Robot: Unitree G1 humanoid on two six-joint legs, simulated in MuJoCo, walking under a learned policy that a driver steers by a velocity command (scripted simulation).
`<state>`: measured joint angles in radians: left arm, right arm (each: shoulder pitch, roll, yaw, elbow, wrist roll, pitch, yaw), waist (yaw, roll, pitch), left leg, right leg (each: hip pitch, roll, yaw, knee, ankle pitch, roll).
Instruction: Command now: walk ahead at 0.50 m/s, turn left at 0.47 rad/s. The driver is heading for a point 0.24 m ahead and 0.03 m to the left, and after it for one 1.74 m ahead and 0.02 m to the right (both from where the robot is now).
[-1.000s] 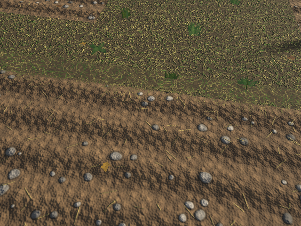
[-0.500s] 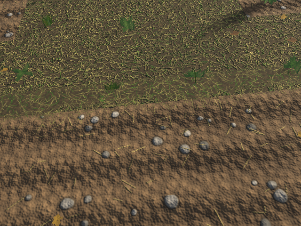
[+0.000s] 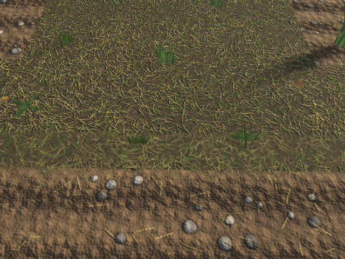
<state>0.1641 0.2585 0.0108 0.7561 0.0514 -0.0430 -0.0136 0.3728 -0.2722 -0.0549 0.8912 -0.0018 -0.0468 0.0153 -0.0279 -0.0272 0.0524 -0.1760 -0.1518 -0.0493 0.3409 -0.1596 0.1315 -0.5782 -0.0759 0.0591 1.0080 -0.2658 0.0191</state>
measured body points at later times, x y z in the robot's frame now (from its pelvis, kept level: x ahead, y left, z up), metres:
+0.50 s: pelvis +0.28 -0.05 +0.00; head +0.30 -0.06 +0.45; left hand +0.27 +0.23 -0.11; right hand +0.45 -0.29 -0.12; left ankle +0.25 +0.08 -0.67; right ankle +0.29 -0.14 -0.74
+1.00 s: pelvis +0.51 +0.03 +0.00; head +0.52 +0.04 +0.45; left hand +0.62 +0.30 -0.12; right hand +0.55 -0.25 -0.11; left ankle +0.47 +0.11 -0.74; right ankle +0.55 -0.11 -0.66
